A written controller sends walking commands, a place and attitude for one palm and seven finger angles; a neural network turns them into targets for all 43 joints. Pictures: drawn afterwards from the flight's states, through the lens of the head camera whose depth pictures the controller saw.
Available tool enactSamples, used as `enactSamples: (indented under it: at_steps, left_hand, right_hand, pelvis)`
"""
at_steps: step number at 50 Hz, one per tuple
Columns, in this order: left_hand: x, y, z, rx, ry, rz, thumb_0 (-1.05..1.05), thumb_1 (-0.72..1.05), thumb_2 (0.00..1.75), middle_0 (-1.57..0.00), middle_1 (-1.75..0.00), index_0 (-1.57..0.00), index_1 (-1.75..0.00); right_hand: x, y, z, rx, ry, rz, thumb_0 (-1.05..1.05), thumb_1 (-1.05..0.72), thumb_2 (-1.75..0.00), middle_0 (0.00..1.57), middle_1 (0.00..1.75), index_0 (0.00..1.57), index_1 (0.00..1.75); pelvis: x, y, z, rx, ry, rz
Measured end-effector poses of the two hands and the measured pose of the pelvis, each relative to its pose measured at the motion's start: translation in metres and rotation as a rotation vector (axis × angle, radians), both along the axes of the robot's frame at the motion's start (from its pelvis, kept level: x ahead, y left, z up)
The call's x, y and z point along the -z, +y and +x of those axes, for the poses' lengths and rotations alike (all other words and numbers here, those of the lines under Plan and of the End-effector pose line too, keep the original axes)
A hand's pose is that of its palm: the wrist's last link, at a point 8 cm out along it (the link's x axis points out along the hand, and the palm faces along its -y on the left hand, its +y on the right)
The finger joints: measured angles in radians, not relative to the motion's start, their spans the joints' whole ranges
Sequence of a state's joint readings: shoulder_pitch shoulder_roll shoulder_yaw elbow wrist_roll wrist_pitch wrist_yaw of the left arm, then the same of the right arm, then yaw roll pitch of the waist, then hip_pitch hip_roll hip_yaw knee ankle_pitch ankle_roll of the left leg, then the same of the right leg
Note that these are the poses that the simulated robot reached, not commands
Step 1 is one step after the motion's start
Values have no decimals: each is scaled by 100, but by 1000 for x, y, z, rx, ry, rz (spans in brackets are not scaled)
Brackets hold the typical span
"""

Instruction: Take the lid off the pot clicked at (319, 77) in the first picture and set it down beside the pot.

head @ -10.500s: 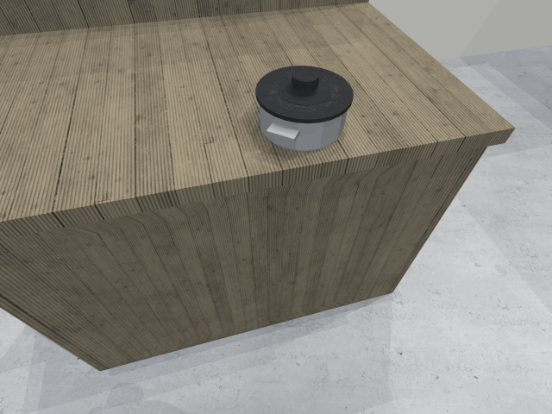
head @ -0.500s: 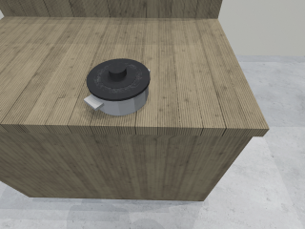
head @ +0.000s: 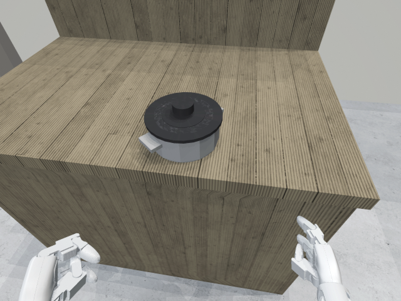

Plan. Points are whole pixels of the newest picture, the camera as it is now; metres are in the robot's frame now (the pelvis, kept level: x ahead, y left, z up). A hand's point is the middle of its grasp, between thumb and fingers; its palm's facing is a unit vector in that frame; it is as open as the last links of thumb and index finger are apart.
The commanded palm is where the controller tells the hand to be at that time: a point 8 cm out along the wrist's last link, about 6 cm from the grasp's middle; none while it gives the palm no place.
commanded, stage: lift the closed hand beside the body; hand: left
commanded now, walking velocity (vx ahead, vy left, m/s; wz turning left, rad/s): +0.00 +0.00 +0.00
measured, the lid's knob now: (183, 106) +0.47 +0.11 +0.16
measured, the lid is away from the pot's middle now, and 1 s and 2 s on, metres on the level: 0.00 0.00 0.00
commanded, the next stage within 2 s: raise the hand higher, near the body in 0.06 s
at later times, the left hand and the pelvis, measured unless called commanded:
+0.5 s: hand (59, 225) +0.18 +0.25 +0.14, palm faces +0.33 -0.82 -0.46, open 3.1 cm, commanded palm +0.11 +0.28 +0.17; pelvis +0.01 +0.02 +0.00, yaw -2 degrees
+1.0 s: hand (44, 188) +0.19 +0.25 +0.21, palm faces +0.41 -0.80 -0.43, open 3.1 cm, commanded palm +0.14 +0.29 +0.23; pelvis +0.01 +0.02 +0.00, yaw -2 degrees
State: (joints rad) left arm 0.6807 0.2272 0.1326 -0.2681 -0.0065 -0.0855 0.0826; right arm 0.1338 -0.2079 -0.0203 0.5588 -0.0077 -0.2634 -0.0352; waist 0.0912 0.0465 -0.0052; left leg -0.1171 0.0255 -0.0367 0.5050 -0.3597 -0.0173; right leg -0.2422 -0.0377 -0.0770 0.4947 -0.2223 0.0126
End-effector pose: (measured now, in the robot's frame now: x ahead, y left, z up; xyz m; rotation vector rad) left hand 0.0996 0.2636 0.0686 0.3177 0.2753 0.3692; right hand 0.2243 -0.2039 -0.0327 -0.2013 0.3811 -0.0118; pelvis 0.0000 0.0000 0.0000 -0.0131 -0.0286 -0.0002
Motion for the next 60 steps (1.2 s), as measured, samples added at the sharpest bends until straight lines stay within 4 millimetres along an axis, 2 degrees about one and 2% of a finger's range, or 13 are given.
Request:
enactSamples:
  at_steps: [7,13,18,24,34,43,53,60]
  left_hand:
    - [-40,12,17,30,-99,111,1,90,90,-123,-142,-123,-142]
    - [-66,20,28,67,-163,196,1,90,90,-128,-148,-128,-148]
    - [-77,21,33,102,-198,227,1,90,90,-129,-149,-129,-149]
    - [-91,23,38,118,-279,242,1,89,90,-130,-150,-130,-150]
    - [-117,22,45,143,-423,266,1,89,90,-130,-150,-130,-150]
    - [-138,24,50,144,-516,307,1,89,90,-130,-150,-131,-150]
    - [-162,23,56,154,-617,356,1,89,90,-131,-150,-131,-150]
    - [-176,11,71,174,-339,979,1,84,94,-130,-144,-130,-144]
  right_hand:
    - [35,20,-27,7,150,55,1,-91,-90,20,30,20,30]
    - [50,22,-43,46,215,73,2,-91,-90,21,30,21,30]
    - [47,15,-43,76,207,52,2,-91,-90,21,30,20,30]
    - [35,8,-30,82,152,15,2,-91,-90,20,30,20,30]
    - [20,20,-13,41,90,17,1,-91,-90,20,30,20,30]
    - [28,31,-19,10,134,32,1,-91,-90,20,30,20,30]
    - [37,20,-35,35,190,19,1,-91,-90,21,30,20,30]
    - [47,10,-29,-12,308,1,1,-91,-90,20,30,20,30]
  pelvis:
    - [0,6,9,6,-8,-3]
    - [0,12,13,19,-7,-3]
    - [0,16,15,27,-2,-4]
    - [0,20,15,28,-6,-7]
    - [0,23,15,28,-14,-8]
    - [0,22,13,28,-17,-9]
    - [-1,21,11,32,-19,-8]
    - [2,21,3,43,27,5]
